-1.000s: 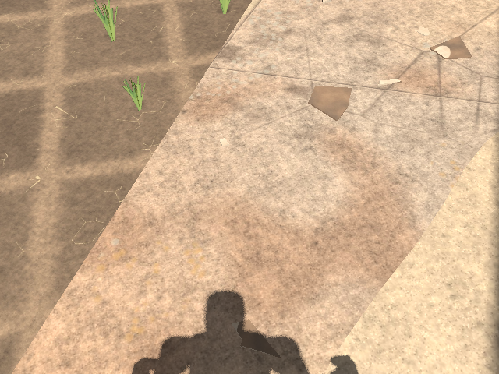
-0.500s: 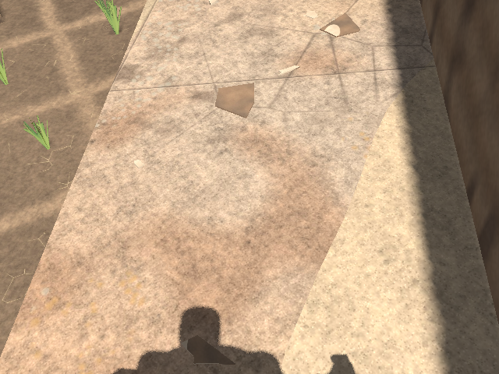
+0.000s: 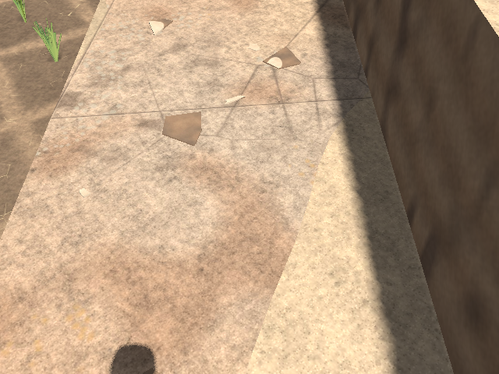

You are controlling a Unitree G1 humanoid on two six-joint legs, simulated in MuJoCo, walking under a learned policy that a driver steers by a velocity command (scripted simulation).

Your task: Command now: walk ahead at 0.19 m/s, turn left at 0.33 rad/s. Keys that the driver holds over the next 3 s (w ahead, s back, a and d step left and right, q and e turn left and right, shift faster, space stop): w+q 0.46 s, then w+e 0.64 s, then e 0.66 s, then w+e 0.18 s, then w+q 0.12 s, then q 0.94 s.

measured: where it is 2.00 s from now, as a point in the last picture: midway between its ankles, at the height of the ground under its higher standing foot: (176, 304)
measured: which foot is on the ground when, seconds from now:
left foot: down 0.00-0.08, up 0.10-0.50, down 0.52-1.00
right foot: down 0.00-0.52, up 0.54-1.00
